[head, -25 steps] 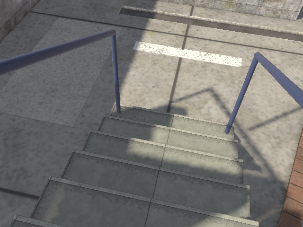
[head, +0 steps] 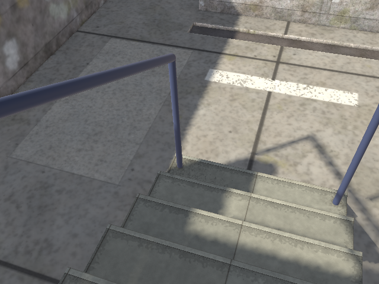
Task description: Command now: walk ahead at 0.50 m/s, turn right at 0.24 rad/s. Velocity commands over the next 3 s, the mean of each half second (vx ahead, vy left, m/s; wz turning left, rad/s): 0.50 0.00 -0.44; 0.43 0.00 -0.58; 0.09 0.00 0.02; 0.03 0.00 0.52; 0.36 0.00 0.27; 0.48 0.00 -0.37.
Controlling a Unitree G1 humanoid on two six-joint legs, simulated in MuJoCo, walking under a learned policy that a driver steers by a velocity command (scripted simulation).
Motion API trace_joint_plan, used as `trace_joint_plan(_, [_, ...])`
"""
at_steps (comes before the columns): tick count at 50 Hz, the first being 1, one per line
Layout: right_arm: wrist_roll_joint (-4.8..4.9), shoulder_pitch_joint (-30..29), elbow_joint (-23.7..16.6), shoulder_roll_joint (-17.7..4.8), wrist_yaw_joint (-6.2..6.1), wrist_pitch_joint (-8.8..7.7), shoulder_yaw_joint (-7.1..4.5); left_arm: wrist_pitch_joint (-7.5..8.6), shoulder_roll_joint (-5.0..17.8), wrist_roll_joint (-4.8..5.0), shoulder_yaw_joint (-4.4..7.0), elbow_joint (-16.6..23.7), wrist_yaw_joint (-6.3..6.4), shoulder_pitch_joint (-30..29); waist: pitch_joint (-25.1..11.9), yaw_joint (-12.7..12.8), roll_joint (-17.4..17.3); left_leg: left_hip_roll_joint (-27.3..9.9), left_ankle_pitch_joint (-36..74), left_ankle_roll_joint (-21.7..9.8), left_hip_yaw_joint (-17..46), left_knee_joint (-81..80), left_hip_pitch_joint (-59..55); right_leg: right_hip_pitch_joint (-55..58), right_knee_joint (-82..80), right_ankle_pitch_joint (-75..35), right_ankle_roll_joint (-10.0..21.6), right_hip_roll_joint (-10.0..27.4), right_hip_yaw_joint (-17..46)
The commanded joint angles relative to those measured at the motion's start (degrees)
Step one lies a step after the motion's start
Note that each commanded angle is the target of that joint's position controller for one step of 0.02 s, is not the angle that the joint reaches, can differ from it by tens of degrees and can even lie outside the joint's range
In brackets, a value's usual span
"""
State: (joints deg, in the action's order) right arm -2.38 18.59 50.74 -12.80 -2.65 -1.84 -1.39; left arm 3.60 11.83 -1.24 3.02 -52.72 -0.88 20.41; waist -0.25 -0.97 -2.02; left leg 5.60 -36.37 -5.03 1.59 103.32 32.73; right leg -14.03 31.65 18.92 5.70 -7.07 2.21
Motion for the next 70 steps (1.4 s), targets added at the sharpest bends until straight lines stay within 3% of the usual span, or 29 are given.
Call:
trace_joint_plan(1, [-1.22,-7.9,-6.5,-7.5,0.85,0.25,-1.53,1.74,8.0,0.62,0.49,-1.6,0.93,10.4,8.3,0.4,1.0,-8.7,12.2,2.9,4.6,-18.5,27.3,5.0,-7.4,-23.7,15.5,23.4,30.3])
trace_joint_plan(2, [0.62,-12.8,-8.6,-5.9,1.39,0.51,-0.64,1.91,6.2,0.79,-0.24,-1.0,1.3,6.6,10.3,-1.3,1.1,-7.9,23.4,4.9,1.7,-37.8,14.9,-8.6,-12.5,-23.7,11.5,15.9,23.3])
trace_joint_plan(5, [-0.99,-4.9,-2.1,-1.1,2.97,1.52,0.25,1.1,9.3,1.12,0.54,-1.4,1.59,7.0,2.1,-2.4,11.6,-4.5,43.2,3.6,-3.4,-40.9,-11.9,-17.0,-10.3,-42.6,6.4,12.5,16.6])
trace_joint_plan(7, [-0.86,-10.8,-3.1,-6.0,3.31,-0.07,-1.53,0.93,6.4,2.51,0.04,-2.3,2.03,11.1,2.6,0.7,4.3,-7.1,54.2,2.0,2.8,-50.0,2.7,-2.9,-1.0,-26.7,7.1,9.9,20.6])
trace_joint_plan(10, [-2.17,-23.8,-7.6,-4.1,3.67,-2.77,-0.86,1.26,7.4,0.83,0.36,-1.9,3.06,13.2,3.9,6.8,3.6,-6.2,56.9,3.3,4.1,-66.7,10.7,7.4,5.6,-16.0,8.4,8.1,24.2])
trace_joint_plan(13, [1.18,-24.7,-9.8,-1.5,4.41,-2.85,-0.78,0.24,6.0,-0.21,-0.55,-2.3,1.71,11.0,4.7,8.7,6.1,-2.6,57.9,5.0,0.7,-72.7,-9.3,-7.1,8.6,-11.4,6.9,5.4,22.6])
trace_joint_plan(16, [1.69,-23.0,-9.4,-1.1,3.02,-3.68,-0.26,-1.14,5.5,-0.48,-0.59,-4.0,2.54,14.6,5.5,10.8,5.8,-5.2,56.5,5.5,3.4,-85.7,-11.4,0.7,17.3,-14.7,6.5,4.3,23.8])
trace_joint_plan(19, [1.24,-3.3,-3.1,-4.9,1.8,-3.62,-2.22,-2.92,7.1,-0.29,-0.32,-4.6,3.92,16.1,1.0,3.5,-0.9,-10.7,63.0,4.5,3.0,-91.4,-36.0,-8.8,44.8,-2.4,5.5,1.2,16.4])
trace_joint_plan(20, [0.67,5.7,-1.1,-7.9,1.66,-3.13,-3.14,-2.33,7.0,0.15,0.24,-4.2,3.23,15.5,-3.3,-0.3,-5.5,-15.9,74.4,3.1,6.7,-80.2,-52.3,-24.4,60.3,26.0,4.6,-2.0,11.1])
trace_joint_plan(21, [-0.4,12.9,-0.8,-10.0,2.18,-2.05,-3.13,-1.81,4.9,2.92,0.31,-2.8,3.47,23.5,-15.8,0.7,-10.5,-29.1,84.0,-2.8,13.2,-58.3,-70.9,-37.8,83.0,39.1,2.6,-1.4,7.4])
trace_joint_plan(22, [1.33,13.9,-1.5,-10.2,3.36,-1.71,-3.85,-1.28,7.6,3.4,-0.32,-0.8,3.86,21.6,-22.3,-1.6,-9.1,-33.9,61.5,-9.3,21.8,-62.5,-71.5,-45.5,89.2,32.8,2.1,2.9,4.9])
trace_joint_plan(24, [0.52,5.5,-3.2,-5.7,2.71,-1.98,-3.45,-1.88,7.5,-1.73,-0.24,4.0,2.92,0.2,-4.7,-2.9,1.0,-29.1,15.0,-12.2,23.2,-83.3,-45.8,-52.0,79.7,14.1,0.1,6.4,0.7])
trace_joint_plan(27, [0.19,4.4,0.4,-3.9,2.45,-3.7,-2.01,-4.0,6.4,-3.46,0.76,2.4,1.25,1.9,8.1,4.0,2.4,-22.5,43.3,-6.6,12.2,-79.1,-14.2,-35.1,54.7,-2.5,-2.4,10.2,7.0])
trace_joint_plan(28, [1.76,1.9,-0.1,-3.3,2.34,-4.35,-1.82,-4.29,4.9,-1.83,0.87,3.0,0.54,1.4,9.0,6.5,0.4,-17.5,43.5,-3.9,4.8,-81.7,-5.1,-26.9,38.4,-12.0,-3.9,9.8,5.5])
trace_joint_plan(30, [2.69,6.2,1.7,-5.9,1.98,-4.48,-1.9,-5.41,1.6,-2.27,0.37,2.5,-0.23,0.6,3.4,5.4,-6.2,-20.7,53.8,-6.5,6.7,-80.0,-9.7,-26.2,40.4,-16.8,-3.8,8.6,2.5])
trace_joint_plan(33, [2.77,10.2,3.2,-2.6,2.16,-3.91,-1.34,-5.81,3.2,-1.62,1.31,2.5,-0.25,-4.1,2.5,4.2,-3.4,-20.7,42.0,-3.8,6.2,-76.3,-19.3,-34.7,38.7,-27.3,-0.8,9.7,7.7])
trace_joint_plan(37, [0.45,12.0,2.1,-3.5,1.64,-5.01,-0.9,-4.49,3.6,-0.97,1.29,6.1,-1.28,-17.1,8.5,0.9,-0.4,-18.8,16.7,-2.6,3.8,-72.7,-17.1,-36.5,21.2,-43.9,-0.5,7.9,4.9])
trace_joint_plan(43, [0.11,20.3,5.5,-3.6,0.77,-4.16,-0.51,-2.05,1.7,0.44,-0.61,9.0,-1.81,-29.5,12.9,-9.0,-0.2,-16.1,29.6,-0.2,-5.1,-61.5,-23.2,-25.1,-2.1,-46.1,-2.0,7.5,-5.8])
trace_joint_plan(46, [-0.13,19.9,6.6,-6.9,-0.61,-1.15,-1.39,-1.11,3.8,-0.85,-0.48,6.5,-1.26,-20.7,7.7,-5.9,-2.2,-17.3,54.6,-0.9,-4.7,-47.4,-27.2,-12.6,-9.4,-33.8,0.0,7.3,-8.1])
trace_joint_plan(48, [1.27,17.9,7.4,-5.9,-0.76,-0.08,-1.08,-1.25,5.3,-1.44,0.49,0.0,-0.4,-2.2,0.4,4.0,0.1,-15.1,47.8,-0.7,-7.2,-23.1,-17.8,10.7,-14.2,-39.4,2.5,6.2,-8.0])
trace_joint_plan(49, [2.0,15.0,5.5,-6.5,-0.12,-0.13,-2.22,-1.56,9.5,-2.13,2.23,-2.6,-0.09,4.3,-1.7,7.3,9.8,-6.3,4.5,1.8,-14.1,-0.9,-1.8,27.6,-11.2,-66.8,5.4,12.9,-2.2])
trace_joint_plan(50, [4.16,18.2,1.1,-4.2,-0.42,0.21,-1.98,-2.0,14.7,-0.81,2.72,-1.3,-0.95,8.2,-16.3,5.9,13.7,-4.8,-21.3,4.4,-8.1,18.8,20.7,54.4,13.5,-106.8,13.9,29.3,11.3])
trace_joint_plan(51, [4.46,16.2,-1.5,-7.1,0.11,0.18,-1.9,-2.98,13.5,2.37,2.53,1.6,-0.2,7.9,-28.0,9.9,9.8,-9.3,-16.7,5.4,-2.9,17.1,25.3,57.8,10.7,-101.3,19.9,34.8,19.2])
trace_joint_plan(54, [-0.02,5.3,-3.0,-6.2,-0.43,2.78,-1.57,-3.54,7.8,1.7,0.39,3.4,2.87,-2.9,-8.5,3.0,2.4,-9.8,-1.1,4.7,0.0,4.0,21.2,20.4,-3.7,-54.4,18.2,28.8,18.8])
trace_joint_plan(57, [1.21,7.7,-1.1,-1.4,0.04,5.65,-0.64,-2.01,4.7,0.79,-1.94,2.9,2.27,-7.3,0.6,-4.7,-1.5,-7.9,20.7,5.6,1.5,-21.4,1.8,-13.3,-8.2,-45.8,11.1,19.9,5.9])
trace_joint_plan(61, [1.04,13.3,4.2,-1.4,1.68,5.97,-1.07,-0.63,5.4,-0.36,-2.8,2.2,2.21,-8.5,-8.2,-6.6,8.1,-5.7,36.2,5.8,0.4,-33.7,-14.8,-12.3,-3.0,-56.3,5.5,19.3,0.5])
trace_joint_plan(63, [1.2,6.4,2.0,-3.2,2.43,7.1,-1.58,-1.37,5.4,1.08,-2.69,3.8,1.78,-9.5,-5.1,-4.6,9.8,-5.8,33.7,4.6,0.9,-34.4,-12.9,-13.9,-3.8,-45.6,4.9,20.7,1.4])
trace_joint_plan(66, [0.3,-5.9,-3.2,-4.2,2.56,7.72,-1.77,-3.16,6.2,0.03,-2.13,4.5,2.69,-4.9,2.9,0.3,8.7,-5.6,17.5,3.3,-0.8,-45.0,-6.1,-10.8,-3.6,-34.0,6.5,21.0,2.2])
trace_joint_plan(70, [1.67,-5.3,-6.7,-3.0,3.61,5.58,-1.06,-6.18,12.0,-0.65,0.27,4.6,4.25,-0.7,0.8,3.3,9.1,-3.0,4.8,1.2,-5.4,-61.8,-10.5,-1.2,-2.1,-27.6,8.6,23.2,9.3])
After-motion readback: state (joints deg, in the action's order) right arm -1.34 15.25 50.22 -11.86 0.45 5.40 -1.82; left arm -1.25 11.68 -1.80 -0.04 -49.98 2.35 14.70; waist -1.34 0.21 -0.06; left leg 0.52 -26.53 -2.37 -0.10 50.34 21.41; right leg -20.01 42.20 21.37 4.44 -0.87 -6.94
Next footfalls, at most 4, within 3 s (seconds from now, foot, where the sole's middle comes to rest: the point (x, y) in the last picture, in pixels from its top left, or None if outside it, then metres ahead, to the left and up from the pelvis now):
0.38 left None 0.37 0.09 -0.92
0.98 right None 0.59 -0.20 -1.08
1.42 left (207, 283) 0.65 -0.02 -1.08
1.98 right None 0.58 -0.18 -1.08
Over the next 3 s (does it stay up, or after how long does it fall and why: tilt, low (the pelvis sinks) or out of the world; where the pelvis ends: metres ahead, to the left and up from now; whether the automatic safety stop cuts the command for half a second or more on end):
stays up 0.99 -0.07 -0.50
